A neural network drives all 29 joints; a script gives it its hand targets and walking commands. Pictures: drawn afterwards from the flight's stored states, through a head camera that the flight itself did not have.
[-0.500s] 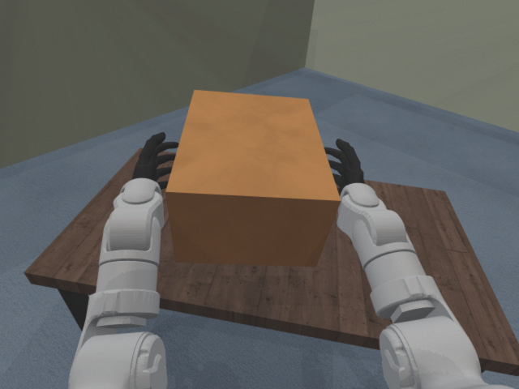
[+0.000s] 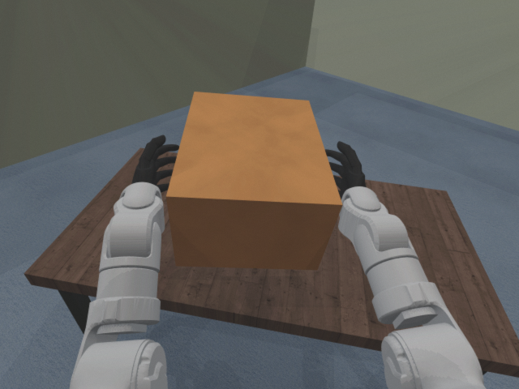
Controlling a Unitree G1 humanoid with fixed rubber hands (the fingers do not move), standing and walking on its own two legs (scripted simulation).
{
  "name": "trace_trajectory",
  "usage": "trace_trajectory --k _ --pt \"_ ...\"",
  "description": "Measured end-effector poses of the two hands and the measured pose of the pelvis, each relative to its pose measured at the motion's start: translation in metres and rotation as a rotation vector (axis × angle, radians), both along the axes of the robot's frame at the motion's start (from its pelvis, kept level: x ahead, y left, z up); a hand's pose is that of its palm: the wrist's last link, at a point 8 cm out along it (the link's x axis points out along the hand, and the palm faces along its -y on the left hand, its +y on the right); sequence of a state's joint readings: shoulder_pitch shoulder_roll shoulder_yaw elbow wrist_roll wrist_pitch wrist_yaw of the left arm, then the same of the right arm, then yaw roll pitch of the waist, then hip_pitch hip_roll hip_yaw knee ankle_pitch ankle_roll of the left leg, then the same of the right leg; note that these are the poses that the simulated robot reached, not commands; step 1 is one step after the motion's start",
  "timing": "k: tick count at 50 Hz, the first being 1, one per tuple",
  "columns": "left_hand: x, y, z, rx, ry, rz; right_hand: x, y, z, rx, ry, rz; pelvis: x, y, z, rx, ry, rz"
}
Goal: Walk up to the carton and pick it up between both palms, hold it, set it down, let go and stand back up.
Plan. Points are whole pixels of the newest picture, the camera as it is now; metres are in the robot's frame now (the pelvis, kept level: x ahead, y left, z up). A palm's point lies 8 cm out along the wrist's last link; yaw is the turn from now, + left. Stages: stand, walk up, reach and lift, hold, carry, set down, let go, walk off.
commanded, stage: hold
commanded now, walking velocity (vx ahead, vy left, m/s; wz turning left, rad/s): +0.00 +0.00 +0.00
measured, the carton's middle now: (250, 173) +0.42 +0.00 +0.17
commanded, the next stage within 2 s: none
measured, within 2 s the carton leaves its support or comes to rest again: neither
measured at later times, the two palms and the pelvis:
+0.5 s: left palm (146, 187) +0.36 +0.16 +0.19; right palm (350, 190) +0.36 -0.15 +0.18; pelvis -0.01 +0.00 +0.00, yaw +0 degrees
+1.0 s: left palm (146, 187) +0.36 +0.16 +0.18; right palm (349, 190) +0.36 -0.15 +0.18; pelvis +0.00 +0.00 +0.00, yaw +0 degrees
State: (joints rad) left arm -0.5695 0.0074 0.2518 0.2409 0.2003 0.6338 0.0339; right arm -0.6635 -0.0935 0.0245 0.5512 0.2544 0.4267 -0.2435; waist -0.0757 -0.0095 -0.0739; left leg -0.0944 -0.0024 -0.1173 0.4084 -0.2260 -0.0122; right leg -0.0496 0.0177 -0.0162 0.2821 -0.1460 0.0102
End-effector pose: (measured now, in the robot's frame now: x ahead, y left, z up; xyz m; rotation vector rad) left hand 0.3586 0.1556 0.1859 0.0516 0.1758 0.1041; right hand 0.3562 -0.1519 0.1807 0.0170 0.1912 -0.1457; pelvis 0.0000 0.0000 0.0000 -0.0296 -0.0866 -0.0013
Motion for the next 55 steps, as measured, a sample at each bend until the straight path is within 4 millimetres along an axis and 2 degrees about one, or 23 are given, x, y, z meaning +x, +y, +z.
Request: trace_trajectory --k 27,55 --pt "-0.0009 0.0015 0.0004 -0.008 0.006 0.002 -0.0006 0.0015 0.0024 -0.002 0.004 -0.001 -0.0059 -0.0016 0.0002 0.003 0.003 0.001" --pt "0.0007 0.0018 -0.0024 -0.005 0.006 0.002 0.0012 0.0017 0.001 -0.005 0.002 0.0 -0.003 -0.0006 0.0002 0.001 0.003 0.003"
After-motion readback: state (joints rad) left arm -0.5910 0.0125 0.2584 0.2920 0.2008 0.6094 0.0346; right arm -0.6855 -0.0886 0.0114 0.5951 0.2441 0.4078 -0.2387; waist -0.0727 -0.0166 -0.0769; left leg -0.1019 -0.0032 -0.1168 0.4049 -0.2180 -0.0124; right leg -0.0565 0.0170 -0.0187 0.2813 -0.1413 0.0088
